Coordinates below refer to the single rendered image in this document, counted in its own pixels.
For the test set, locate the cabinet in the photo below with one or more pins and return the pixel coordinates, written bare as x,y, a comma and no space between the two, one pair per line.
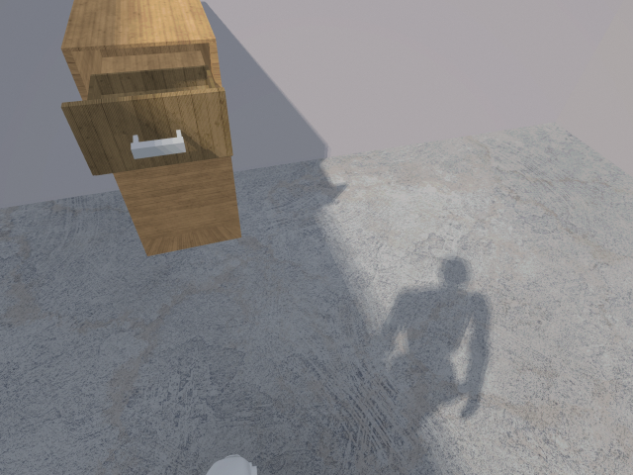
174,206

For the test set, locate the drawer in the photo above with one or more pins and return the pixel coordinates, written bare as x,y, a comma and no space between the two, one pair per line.
151,104

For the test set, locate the handle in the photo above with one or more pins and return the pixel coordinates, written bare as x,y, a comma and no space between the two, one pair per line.
157,147

